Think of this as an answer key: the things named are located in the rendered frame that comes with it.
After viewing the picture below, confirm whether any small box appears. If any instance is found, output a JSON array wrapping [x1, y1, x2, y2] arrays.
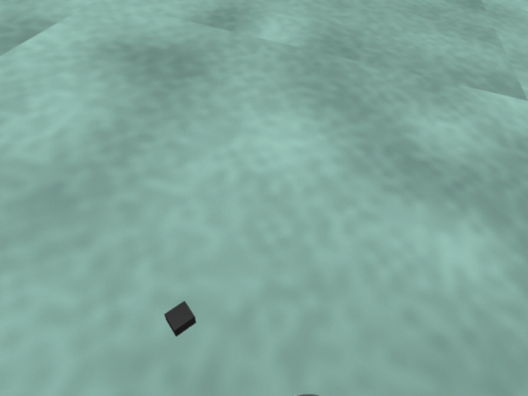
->
[[164, 301, 196, 336]]

